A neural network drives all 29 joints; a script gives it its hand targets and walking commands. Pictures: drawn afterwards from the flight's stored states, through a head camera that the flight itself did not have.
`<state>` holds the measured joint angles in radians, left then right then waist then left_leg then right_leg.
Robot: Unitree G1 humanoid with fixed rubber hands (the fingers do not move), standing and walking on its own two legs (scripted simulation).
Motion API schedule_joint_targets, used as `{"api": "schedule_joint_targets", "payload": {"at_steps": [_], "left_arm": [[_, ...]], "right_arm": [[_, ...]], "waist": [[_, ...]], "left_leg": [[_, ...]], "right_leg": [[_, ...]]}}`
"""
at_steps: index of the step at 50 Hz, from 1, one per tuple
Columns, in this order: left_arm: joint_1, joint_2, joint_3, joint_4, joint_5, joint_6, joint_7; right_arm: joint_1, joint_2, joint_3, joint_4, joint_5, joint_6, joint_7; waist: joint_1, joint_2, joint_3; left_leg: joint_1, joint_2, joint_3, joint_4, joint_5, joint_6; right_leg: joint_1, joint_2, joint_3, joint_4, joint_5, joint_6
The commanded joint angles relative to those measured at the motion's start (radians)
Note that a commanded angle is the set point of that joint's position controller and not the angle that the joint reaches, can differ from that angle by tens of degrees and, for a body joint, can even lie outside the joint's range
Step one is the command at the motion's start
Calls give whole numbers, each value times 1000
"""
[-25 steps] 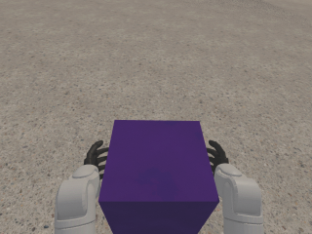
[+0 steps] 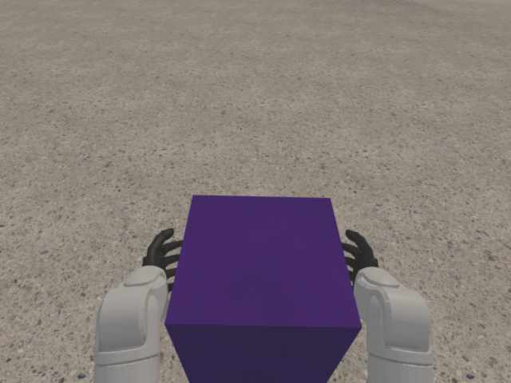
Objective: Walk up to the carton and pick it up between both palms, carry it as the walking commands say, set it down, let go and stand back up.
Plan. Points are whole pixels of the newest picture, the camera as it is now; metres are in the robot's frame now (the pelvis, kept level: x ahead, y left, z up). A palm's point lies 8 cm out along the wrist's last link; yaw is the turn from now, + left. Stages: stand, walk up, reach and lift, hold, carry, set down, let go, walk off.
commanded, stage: carry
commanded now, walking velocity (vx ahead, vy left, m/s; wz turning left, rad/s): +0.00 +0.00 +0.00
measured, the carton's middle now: (258, 300) +0.26 -0.01 +0.02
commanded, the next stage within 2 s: hold in 1.96 s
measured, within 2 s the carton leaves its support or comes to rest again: neither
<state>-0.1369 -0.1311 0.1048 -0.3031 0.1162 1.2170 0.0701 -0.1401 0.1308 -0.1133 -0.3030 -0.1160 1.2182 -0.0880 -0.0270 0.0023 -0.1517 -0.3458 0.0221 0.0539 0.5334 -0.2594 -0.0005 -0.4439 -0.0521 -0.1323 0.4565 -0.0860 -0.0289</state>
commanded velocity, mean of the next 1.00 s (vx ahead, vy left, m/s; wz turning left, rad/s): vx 0.00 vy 0.00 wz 0.00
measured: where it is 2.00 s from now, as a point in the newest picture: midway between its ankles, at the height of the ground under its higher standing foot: outside the picture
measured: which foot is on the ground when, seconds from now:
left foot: down 0.00-1.00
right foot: down 0.00-1.00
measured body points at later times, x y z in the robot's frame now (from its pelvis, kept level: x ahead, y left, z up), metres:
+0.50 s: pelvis +0.03 +0.01 +0.00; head +0.01 +0.02 +0.45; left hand +0.31 +0.16 +0.07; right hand +0.30 -0.15 +0.07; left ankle +0.01 +0.12 -0.73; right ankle +0.09 -0.11 -0.73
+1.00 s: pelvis +0.05 +0.02 +0.00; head +0.03 +0.03 +0.45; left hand +0.33 +0.17 +0.05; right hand +0.32 -0.14 +0.05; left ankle +0.01 +0.12 -0.73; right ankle +0.09 -0.11 -0.73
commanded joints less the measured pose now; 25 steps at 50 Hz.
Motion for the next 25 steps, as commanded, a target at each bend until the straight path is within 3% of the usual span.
{"api": "schedule_joint_targets", "payload": {"at_steps": [1,10,25], "left_arm": [[-454,-844,-652,-75,-349,-11,-233],[-451,-828,-663,-88,-352,-15,-226],[-446,-795,-608,6,-290,-103,-214]], "right_arm": [[-497,856,716,-112,410,-11,258],[-466,828,696,-107,390,-19,248],[-450,805,636,-15,334,-106,242]], "waist": [[10,-40,-191],[7,-14,-199],[7,9,-214]], "left_leg": [[-5,61,-75,-96,-105,41],[10,79,-82,-101,-40,40],[57,95,-77,-72,181,38]], "right_leg": [[153,-120,149,-134,-259,10],[172,-106,126,-75,-118,-2],[209,-91,99,13,56,-10]]}}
